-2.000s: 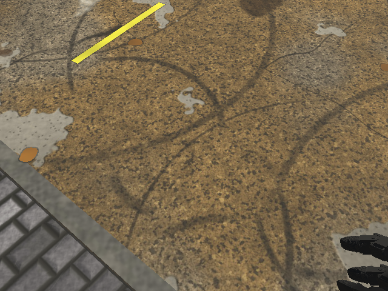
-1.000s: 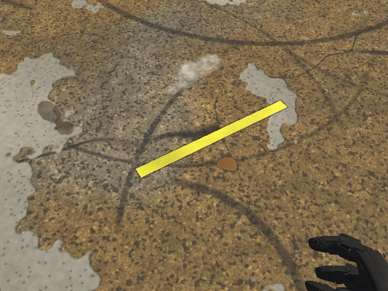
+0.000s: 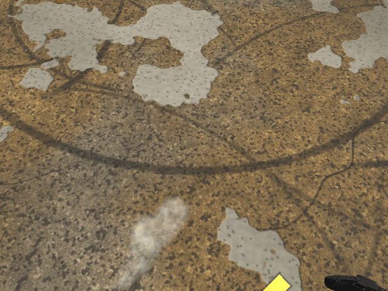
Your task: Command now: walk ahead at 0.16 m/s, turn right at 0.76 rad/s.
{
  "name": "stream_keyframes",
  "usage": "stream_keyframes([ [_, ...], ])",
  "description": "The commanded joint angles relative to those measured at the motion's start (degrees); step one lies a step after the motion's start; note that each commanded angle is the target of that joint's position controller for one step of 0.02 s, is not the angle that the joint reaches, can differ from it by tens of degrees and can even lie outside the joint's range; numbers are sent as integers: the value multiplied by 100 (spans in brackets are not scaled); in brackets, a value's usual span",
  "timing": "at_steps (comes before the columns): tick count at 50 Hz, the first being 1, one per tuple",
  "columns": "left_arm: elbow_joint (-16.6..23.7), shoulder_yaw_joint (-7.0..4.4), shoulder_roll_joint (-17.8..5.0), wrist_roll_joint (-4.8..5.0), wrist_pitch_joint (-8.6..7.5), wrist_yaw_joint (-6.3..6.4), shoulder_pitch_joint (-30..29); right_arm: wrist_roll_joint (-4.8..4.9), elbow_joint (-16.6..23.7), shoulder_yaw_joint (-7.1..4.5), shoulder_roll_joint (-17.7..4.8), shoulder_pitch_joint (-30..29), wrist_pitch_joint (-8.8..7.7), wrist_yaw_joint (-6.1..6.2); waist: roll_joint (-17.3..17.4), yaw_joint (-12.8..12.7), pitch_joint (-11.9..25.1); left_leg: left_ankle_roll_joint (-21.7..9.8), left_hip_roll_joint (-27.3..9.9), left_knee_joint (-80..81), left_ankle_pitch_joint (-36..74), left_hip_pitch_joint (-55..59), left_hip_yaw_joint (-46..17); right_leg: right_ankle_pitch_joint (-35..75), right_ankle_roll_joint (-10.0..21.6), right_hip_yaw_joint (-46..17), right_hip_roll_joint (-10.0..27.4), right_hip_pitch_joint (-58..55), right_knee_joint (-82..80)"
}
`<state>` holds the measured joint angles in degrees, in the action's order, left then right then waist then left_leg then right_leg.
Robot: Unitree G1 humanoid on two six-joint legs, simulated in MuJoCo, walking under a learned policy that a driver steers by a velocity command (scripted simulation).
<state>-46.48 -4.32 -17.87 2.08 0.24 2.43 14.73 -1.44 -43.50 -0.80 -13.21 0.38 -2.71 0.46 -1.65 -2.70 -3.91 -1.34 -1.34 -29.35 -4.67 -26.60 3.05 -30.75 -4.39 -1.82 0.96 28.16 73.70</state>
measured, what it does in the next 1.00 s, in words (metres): walks ahead, turning right: right foot, then left foot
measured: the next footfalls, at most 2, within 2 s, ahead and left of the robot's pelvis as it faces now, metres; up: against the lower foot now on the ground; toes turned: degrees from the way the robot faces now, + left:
right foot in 0.30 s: +0.11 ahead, -0.14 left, +0.00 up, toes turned -22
left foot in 0.72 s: +0.25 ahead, +0.02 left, +0.00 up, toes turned -48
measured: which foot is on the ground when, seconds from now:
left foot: down 0.00-0.30, up 0.32-0.70, down 0.72-1.00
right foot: up 0.00-0.28, down 0.30-0.72, up 0.74-1.00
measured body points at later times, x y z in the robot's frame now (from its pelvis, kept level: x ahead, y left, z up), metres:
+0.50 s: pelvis +0.07 -0.04 +0.01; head +0.11 -0.08 +0.46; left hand +0.33 +0.18 -0.07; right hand +0.13 -0.38 -0.09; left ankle +0.16 +0.10 -0.65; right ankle +0.07 -0.13 -0.73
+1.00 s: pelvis +0.11 -0.02 +0.02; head +0.15 -0.05 +0.46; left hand +0.44 +0.01 -0.07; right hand -0.03 -0.29 -0.09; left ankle +0.22 +0.05 -0.73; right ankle -0.01 -0.12 -0.68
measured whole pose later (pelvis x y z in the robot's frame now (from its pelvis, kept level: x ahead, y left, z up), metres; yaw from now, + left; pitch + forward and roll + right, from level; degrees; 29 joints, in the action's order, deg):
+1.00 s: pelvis +0.11 -0.02 +0.02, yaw -50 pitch +2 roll +0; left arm -33.4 -4.5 -17.7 -0.1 2.7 1.0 8.8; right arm -0.2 -44.0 -4.1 -15.1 9.2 0.9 0.9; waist -1.5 2.6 -2.5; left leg -0.1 -1.8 -25.2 -11.7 -15.6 1.0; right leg -25.4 -4.1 -4.3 0.7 24.9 48.3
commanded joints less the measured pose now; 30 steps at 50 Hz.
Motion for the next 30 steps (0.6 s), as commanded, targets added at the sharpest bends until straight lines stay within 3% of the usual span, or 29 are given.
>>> stream_keyframes([
  [1, 377, -172, -280, -18, 253, 76, 774, -73, 179, -273, -783, 54, -14, 98, 984, -45, 968, -1215, -1609, 1318, 1584, 1001, -926, 429, -76, 27, 497, 344, -140],
  [4, 675, -170, -196, -58, 261, 17, 321, -44, 128, -391, -970, -23, -30, 206, 749, 7, 1117, -1328, -1818, 1476, 1533, 1210, -538, 1075, 21, 57, 656, 348, -1037],
  [7, 824, -181, -250, -63, 287, -133, 23, 21, 160, -442, -1053, -265, 62, 267, 769, 2, 1144, -1176, -1781, 1554, 891, 1147, 54, 1766, 184, 259, 626, -186, -1951],
  [12, 1062, -296, -492, -76, 448, -347, -405, 221, 41, -563, -1255, -117, 167, 125, 810, 73, 940, -814, -1980, 1136, 493, 1769, 429, 1548, 538, 650, 431, -590, -3203],
  [14, 1029, -365, -516, -106, 462, -346, -249, 316, -59, -582, -1195, -6, 226, 81, 623, -39, 916, -417, -1830, 456, 107, 1767, 697, 1939, 792, 779, 213, -1120, -4097],
  [15, 959, -478, -780, -167, 440, -273, 28, 306, -215, -569, -1021, 347, 271, 37, 27, -63, 802, -58, -1435, -452, -548, 1402, 957, 2790, 1049, 313, 231, -1603, -4727],
  [16, 1049, -682, -1656, -193, 402, -153, 206, 97, -75, -565, -897, 483, 290, 7, -1813, 166, 595, 530, -582, -2373, -2818, -346, 1382, 5354, 1717, -1830, 1552, -2457, -5092],
  [17, 1197, -634, -1762, -373, 220, -186, 167, -53, 268, -523, -835, -177, 263, 67, -1688, -10, 1012, 700, 58, -3630, -3464, -1399, 72, 4865, 2557, -3104, 1903, -2576, -5311],
  [18, 1190, -611, -1587, -358, 54, -240, 124, 42, 336, -557, -951, -485, 254, 94, -913, -97, 1200, 569, 56, -4029, -3095, -1703, -473, 4299, 2486, -2757, 1777, -2717, -5436],
  [19, 1191, -583, -1497, -258, -46, -211, -74, 144, 334, -555, -919, -471, 226, 133, -632, 78, 1064, 420, 36, -3909, -2531, -1803, -672, 3972, 2189, -2432, 1527, -2625, -5450],
  [20, 1260, -525, -1267, -143, -50, -158, -349, 92, 209, -574, -969, -326, 205, 192, -333, 215, 1065, 369, -54, -3734, -2127, -1781, -799, 3764, 1926, -2199, 1358, -2544, -5379],
  [21, 1341, -462, -1096, -77, -5, -89, -616, 55, 187, -609, -1061, -228, 191, 220, -371, 347, 1070, 364, -62, -3499, -1874, -1555, -868, 3753, 1803, -2040, 1254, -2288, -5336],
  [23, 1459, -411, -962, -121, 68, 9, -685, 84, 162, -607, -978, -116, 158, 179, -439, 409, 1273, 414, 145, -3161, -1538, -1113, -856, 3965, 1714, -1883, 1018, -2080, -5241],
  [27, 1592, -469, -1065, -96, 143, 79, -602, 155, 189, -490, -693, -214, 142, 107, -478, 296, 1295, 542, 457, -1783, -1249, -625, -960, 3444, 1649, -2129, 771, -1915, -5118],
  [30, 1703, -483, -1071, -113, 193, 44, -655, 183, 197, -508, -794, -134, 143, 38, -728, 242, 1215, 544, 572, -1207, -1221, -199, -1040, 3069, 1600, -2539, 674, -1650, -5098],
])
